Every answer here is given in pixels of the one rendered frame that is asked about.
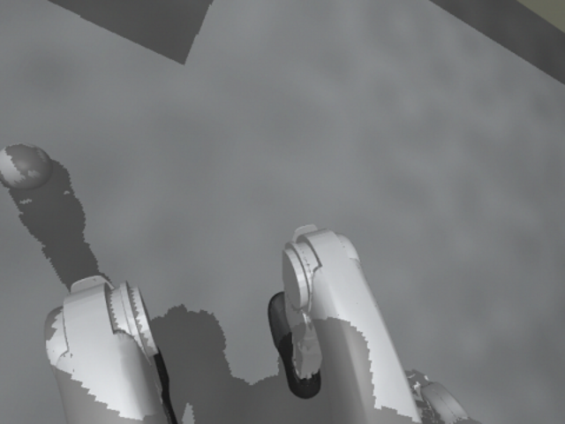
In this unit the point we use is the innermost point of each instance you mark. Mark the right robot hand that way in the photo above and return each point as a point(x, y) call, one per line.
point(439, 406)

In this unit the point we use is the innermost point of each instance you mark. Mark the right robot foot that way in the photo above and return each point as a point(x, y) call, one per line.
point(282, 336)

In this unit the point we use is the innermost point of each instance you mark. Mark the left robot foot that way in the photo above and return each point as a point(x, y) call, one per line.
point(165, 381)

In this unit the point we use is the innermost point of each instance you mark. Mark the ball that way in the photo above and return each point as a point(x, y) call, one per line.
point(24, 166)

